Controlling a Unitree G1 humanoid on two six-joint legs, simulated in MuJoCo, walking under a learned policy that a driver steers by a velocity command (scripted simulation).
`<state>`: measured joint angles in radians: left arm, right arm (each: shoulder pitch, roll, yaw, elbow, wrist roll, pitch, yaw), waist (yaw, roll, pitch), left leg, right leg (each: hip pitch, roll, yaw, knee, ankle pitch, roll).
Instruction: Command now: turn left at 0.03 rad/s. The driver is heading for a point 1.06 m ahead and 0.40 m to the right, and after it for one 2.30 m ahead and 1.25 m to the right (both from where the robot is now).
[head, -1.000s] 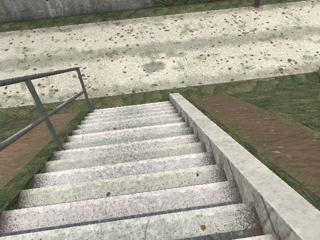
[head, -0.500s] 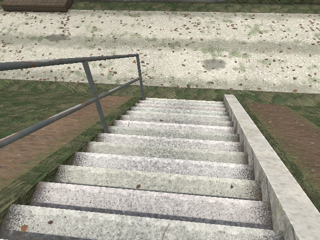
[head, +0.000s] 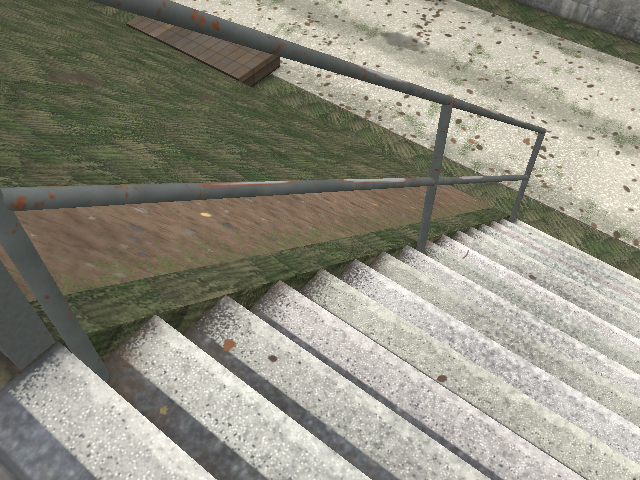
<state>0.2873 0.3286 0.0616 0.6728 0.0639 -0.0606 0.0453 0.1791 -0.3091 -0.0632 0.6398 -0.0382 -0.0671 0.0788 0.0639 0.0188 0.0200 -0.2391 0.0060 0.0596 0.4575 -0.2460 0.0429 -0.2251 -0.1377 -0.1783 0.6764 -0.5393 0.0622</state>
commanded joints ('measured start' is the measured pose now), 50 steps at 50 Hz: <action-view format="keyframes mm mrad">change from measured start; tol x32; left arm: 1 -77 27 -2 -34 -126 47 -41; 50 170 57 -61 -34 29 -24 -60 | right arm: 1 82 -1 11 21 45 55 -93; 50 42 3 14 54 -122 17 -10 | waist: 1 -86 -66 -163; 24 -17 122 -24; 28 52 -459 85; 32 -69 -54 -1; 50 -64 -82 286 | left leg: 1 378 349 -246 -87 1004 197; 7 57 377 -201 -374 -230 160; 21 161 367 147 -61 139 90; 26 -85 341 248 470 807 27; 28 -709 78 134 1218 -289 -57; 41 -751 55 -126 617 440 -63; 44 -323 -3 -56 355 786 -52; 50 -191 -34 45 176 286 7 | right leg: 1 -320 60 180 225 -43 10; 21 -490 31 92 359 358 -119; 27 301 189 99 26 114 -244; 29 280 -47 638 -81 1022 -367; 35 -270 40 559 -70 656 -354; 41 47 74 606 129 536 -284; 44 -289 145 463 107 202 -257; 49 -34 104 373 326 536 -214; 50 -373 97 379 463 787 -104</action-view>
